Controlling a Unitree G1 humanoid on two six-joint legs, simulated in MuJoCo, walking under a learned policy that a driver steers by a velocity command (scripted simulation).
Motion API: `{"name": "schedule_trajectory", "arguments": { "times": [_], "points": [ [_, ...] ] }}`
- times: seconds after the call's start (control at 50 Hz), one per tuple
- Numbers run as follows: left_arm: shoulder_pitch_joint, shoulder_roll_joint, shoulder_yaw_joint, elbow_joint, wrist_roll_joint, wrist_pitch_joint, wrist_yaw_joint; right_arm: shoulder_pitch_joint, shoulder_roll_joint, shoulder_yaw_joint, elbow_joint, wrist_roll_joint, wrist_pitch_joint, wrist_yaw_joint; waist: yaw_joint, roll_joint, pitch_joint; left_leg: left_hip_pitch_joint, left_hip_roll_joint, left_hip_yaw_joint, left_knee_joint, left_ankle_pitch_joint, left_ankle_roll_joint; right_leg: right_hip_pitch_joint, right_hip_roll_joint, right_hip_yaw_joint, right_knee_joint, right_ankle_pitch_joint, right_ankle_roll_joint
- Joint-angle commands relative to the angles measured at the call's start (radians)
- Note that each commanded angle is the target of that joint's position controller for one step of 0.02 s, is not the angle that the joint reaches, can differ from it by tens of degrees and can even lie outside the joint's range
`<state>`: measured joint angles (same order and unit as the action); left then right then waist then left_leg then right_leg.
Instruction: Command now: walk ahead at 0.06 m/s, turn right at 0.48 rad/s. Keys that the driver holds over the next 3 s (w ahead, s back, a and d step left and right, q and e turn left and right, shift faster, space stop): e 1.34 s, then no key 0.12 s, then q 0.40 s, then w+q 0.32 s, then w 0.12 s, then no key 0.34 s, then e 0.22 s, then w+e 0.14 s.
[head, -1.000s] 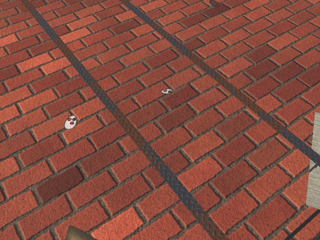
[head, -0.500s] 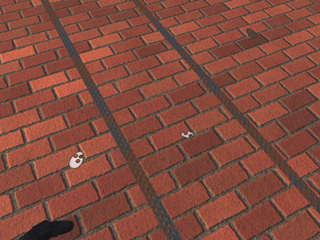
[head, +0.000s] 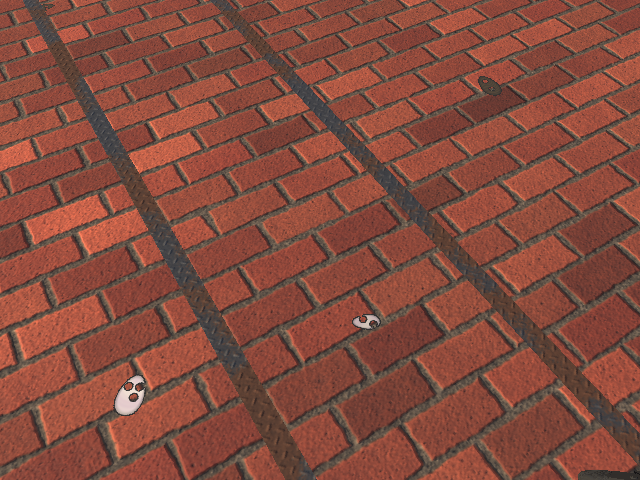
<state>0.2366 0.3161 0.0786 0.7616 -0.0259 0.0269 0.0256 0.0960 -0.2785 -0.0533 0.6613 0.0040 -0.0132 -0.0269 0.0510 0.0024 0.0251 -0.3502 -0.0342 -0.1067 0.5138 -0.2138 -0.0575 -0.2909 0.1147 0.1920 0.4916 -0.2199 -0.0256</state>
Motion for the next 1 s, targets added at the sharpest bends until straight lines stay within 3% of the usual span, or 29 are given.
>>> {"name": "schedule_trajectory", "arguments": {
  "times": [0.02,0.04,0.06,0.08,0.1,0.12,0.16,0.24,0.3,0.36,0.4,0.42,0.44,0.46,0.48,0.5,0.52,0.54,0.6,0.68,0.74,0.82,0.88,0.9,0.92,0.94,0.96,0.98,1.0],
  "points": [
    [-0.020,0.066,0.010,-0.090,0.011,0.000,0.009,0.097,-0.177,-0.055,-0.048,-0.019,-0.026,-0.005,-0.051,0.020,-0.165,0.292,0.240,-0.154,-0.169,0.268,0.110,-0.062,-0.114,0.157,0.142,-0.091,-0.047],
    [0.008,0.059,0.009,-0.117,0.007,-0.007,0.009,0.079,-0.228,-0.067,-0.046,-0.053,-0.014,-0.001,-0.014,0.264,-0.124,0.306,0.408,-0.379,-0.196,0.465,0.275,-0.258,0.027,-0.019,0.309,-0.419,0.008],
    [0.038,0.141,0.030,-0.098,0.021,-0.013,0.006,0.074,-0.183,-0.059,-0.054,-0.049,-0.015,0.001,-0.027,0.223,-0.129,0.280,0.464,-0.414,-0.195,0.493,0.350,-0.290,-0.043,-0.038,0.535,-0.445,0.055],
    [0.043,0.183,0.048,-0.078,0.010,-0.008,0.004,0.043,-0.130,-0.044,-0.063,-0.039,-0.017,-0.001,-0.023,0.150,-0.112,0.256,0.407,-0.310,-0.179,0.474,0.322,-0.292,-0.063,-0.040,0.629,-0.383,0.075],
    [0.053,0.174,0.054,-0.058,0.007,0.007,0.009,0.007,-0.111,-0.039,-0.067,-0.029,-0.015,-0.001,-0.010,0.107,-0.094,0.242,0.341,-0.214,-0.166,0.426,0.277,-0.296,-0.077,-0.052,0.668,-0.327,0.098],
    [0.045,0.161,0.052,-0.060,0.008,0.020,0.012,-0.011,-0.106,-0.036,-0.064,-0.016,-0.013,-0.003,-0.014,0.113,-0.080,0.236,0.314,-0.163,-0.163,0.411,0.258,-0.314,-0.087,-0.061,0.695,-0.279,0.114],
    [0.006,0.110,0.037,-0.086,0.002,0.029,0.005,0.003,-0.120,-0.038,-0.052,-0.019,-0.004,-0.008,-0.031,0.133,-0.059,0.210,0.274,-0.072,-0.178,0.444,0.261,-0.305,-0.096,-0.111,0.662,-0.218,0.136],
    [-0.076,0.074,0.019,-0.144,0.003,0.024,-0.012,0.046,-0.154,-0.054,-0.030,-0.020,0.012,-0.018,-0.075,0.164,-0.101,0.288,0.302,-0.017,-0.178,0.454,0.286,-0.264,-0.136,-0.155,0.473,-0.182,0.143],
    [-0.090,0.076,0.016,-0.165,0.006,0.026,-0.026,0.034,-0.189,-0.067,-0.024,-0.011,0.017,-0.009,-0.080,0.177,-0.114,0.256,0.322,0.026,-0.177,0.451,0.284,-0.152,-0.144,-0.200,0.338,-0.163,0.120],
    [-0.081,0.092,0.024,-0.177,0.005,0.035,-0.039,0.036,-0.204,-0.073,-0.011,0.007,0.016,0.002,-0.073,0.184,-0.105,0.257,0.342,0.041,-0.146,0.406,0.265,-0.085,-0.135,-0.232,0.201,-0.131,0.082],
    [-0.024,0.092,0.033,-0.161,0.007,0.038,-0.047,0.020,-0.200,-0.073,-0.001,0.027,0.014,0.002,-0.031,0.166,-0.104,0.210,0.323,0.086,-0.066,0.337,0.206,0.040,-0.108,-0.262,0.002,0.012,0.029],
    [0.011,0.118,0.045,-0.151,0.010,0.037,-0.039,0.071,-0.169,-0.065,0.023,0.025,0.010,0.005,-0.024,0.103,-0.111,0.130,0.284,0.139,0.025,0.227,0.138,0.160,-0.106,-0.220,-0.088,0.133,-0.008],
    [0.044,0.221,0.071,-0.161,0.010,0.034,-0.023,0.096,-0.111,-0.048,0.014,-0.017,0.009,0.010,-0.042,-0.151,-0.121,-0.094,0.180,0.246,0.291,-0.097,0.032,0.327,-0.310,0.066,-0.135,0.456,-0.088],
    [0.026,0.291,0.077,-0.188,0.040,0.019,-0.025,0.024,-0.097,-0.040,-0.048,-0.034,0.007,0.001,-0.020,-0.314,-0.119,-0.315,0.038,0.183,0.517,-0.469,-0.023,0.309,-0.518,0.337,-0.132,0.623,-0.306],
    [0.039,0.233,0.064,-0.186,0.054,-0.004,-0.032,-0.031,-0.143,-0.054,-0.049,-0.023,0.009,-0.006,0.030,-0.184,-0.152,-0.315,0.058,0.063,0.645,-0.463,-0.017,0.274,-0.488,0.300,-0.153,0.541,-0.335],
    [-0.003,0.203,0.051,-0.178,0.049,-0.018,-0.030,-0.028,-0.153,-0.060,-0.045,-0.005,0.013,-0.008,-0.005,-0.156,-0.117,-0.315,0.074,0.041,0.666,-0.378,-0.002,0.241,-0.424,0.209,-0.152,0.473,-0.278],
    [-0.055,0.181,0.048,-0.180,0.031,-0.023,-0.024,-0.001,-0.151,-0.064,-0.021,-0.007,0.017,-0.016,-0.031,-0.111,-0.099,-0.314,0.082,0.033,0.636,-0.298,0.000,0.223,-0.367,0.157,-0.148,0.389,-0.222],
    [-0.088,0.159,0.038,-0.183,0.014,-0.020,-0.018,0.009,-0.162,-0.069,-0.015,-0.015,0.021,-0.023,-0.043,-0.121,-0.089,-0.310,0.083,0.029,0.616,-0.246,-0.006,0.210,-0.348,0.140,-0.147,0.389,-0.199],
    [-0.090,0.148,0.029,-0.186,0.020,-0.012,-0.004,0.042,-0.138,-0.066,-0.007,-0.009,0.017,-0.016,-0.060,-0.135,-0.118,-0.240,0.045,0.039,0.606,-0.156,-0.025,0.177,-0.306,0.117,-0.148,0.413,-0.202],
    [-0.070,0.166,0.036,-0.180,0.016,-0.007,0.007,-0.002,-0.114,-0.055,-0.021,-0.006,0.013,-0.011,-0.037,-0.139,-0.107,-0.220,0.028,0.024,0.403,-0.127,-0.038,0.193,-0.293,0.169,-0.138,0.303,-0.199],
    [-0.077,0.180,0.041,-0.184,0.017,0.000,0.006,-0.016,-0.113,-0.052,-0.028,-0.002,0.006,-0.002,-0.028,-0.154,-0.095,-0.151,0.012,0.013,0.293,-0.141,-0.035,0.147,-0.286,0.228,-0.134,0.220,-0.202],
    [-0.095,0.184,0.044,-0.190,0.013,0.009,-0.004,-0.006,-0.121,-0.055,-0.032,0.006,-0.009,0.013,-0.026,-0.164,-0.096,-0.062,-0.011,0.007,0.169,-0.165,-0.018,0.128,-0.275,0.315,-0.108,0.253,-0.198],
    [-0.130,0.176,0.043,-0.197,-0.002,0.017,-0.004,0.049,-0.119,-0.060,-0.021,0.008,-0.022,0.024,-0.064,-0.161,-0.111,0.059,-0.017,0.019,-0.044,-0.062,0.008,0.123,-0.237,0.350,-0.058,0.287,-0.161],
    [-0.136,0.162,0.039,-0.200,-0.009,0.020,0.000,0.079,-0.126,-0.065,-0.009,0.004,-0.025,0.023,-0.082,-0.145,-0.115,0.148,0.007,0.023,-0.155,0.059,0.025,0.080,-0.203,0.332,-0.028,0.223,-0.123],
    [-0.096,0.121,0.027,-0.199,-0.001,0.019,0.002,0.099,-0.180,-0.077,-0.013,-0.010,-0.022,0.018,-0.064,-0.035,-0.149,0.272,0.160,-0.094,-0.184,0.138,0.081,-0.017,-0.142,0.257,0.091,0.007,-0.067],
    [-0.047,0.096,0.024,-0.212,-0.003,0.012,0.001,0.062,-0.261,-0.089,-0.019,-0.031,-0.010,0.015,-0.005,0.241,-0.102,0.304,0.346,-0.322,-0.208,0.337,0.229,-0.221,0.035,0.043,0.270,-0.344,0.001],
    [-0.038,0.181,0.051,-0.195,0.013,0.004,0.004,0.053,-0.213,-0.080,-0.036,-0.047,-0.013,0.016,-0.035,0.220,-0.091,0.239,0.445,-0.402,-0.221,0.363,0.335,-0.262,-0.006,0.004,0.519,-0.438,0.052],
    [-0.023,0.222,0.070,-0.177,0.008,0.006,0.002,0.010,-0.164,-0.062,-0.049,-0.039,-0.015,0.011,-0.016,0.151,-0.074,0.205,0.410,-0.316,-0.212,0.326,0.323,-0.262,-0.043,-0.004,0.632,-0.372,0.070],
    [-0.009,0.206,0.072,-0.155,0.005,0.016,0.004,-0.029,-0.137,-0.054,-0.055,-0.027,-0.013,0.006,-0.004,0.121,-0.052,0.190,0.338,-0.220,-0.203,0.262,0.277,-0.265,-0.055,-0.021,0.676,-0.311,0.089]
  ]
}}
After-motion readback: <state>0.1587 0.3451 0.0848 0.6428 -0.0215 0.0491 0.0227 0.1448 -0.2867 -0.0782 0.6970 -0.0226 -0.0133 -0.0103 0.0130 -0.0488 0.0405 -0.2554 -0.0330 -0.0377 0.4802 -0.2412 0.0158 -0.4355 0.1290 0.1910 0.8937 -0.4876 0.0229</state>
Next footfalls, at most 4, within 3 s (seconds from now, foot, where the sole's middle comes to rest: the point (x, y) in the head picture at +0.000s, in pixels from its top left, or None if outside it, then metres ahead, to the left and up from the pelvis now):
0.02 left None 0.09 0.12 -0.77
0.42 right None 0.03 -0.14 -0.77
0.92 left None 0.13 0.06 -0.77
1.34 right None -0.05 -0.14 -0.77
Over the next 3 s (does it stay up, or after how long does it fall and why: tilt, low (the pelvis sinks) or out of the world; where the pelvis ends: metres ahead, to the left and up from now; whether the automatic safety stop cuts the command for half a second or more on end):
stays up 0.20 -0.20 0.00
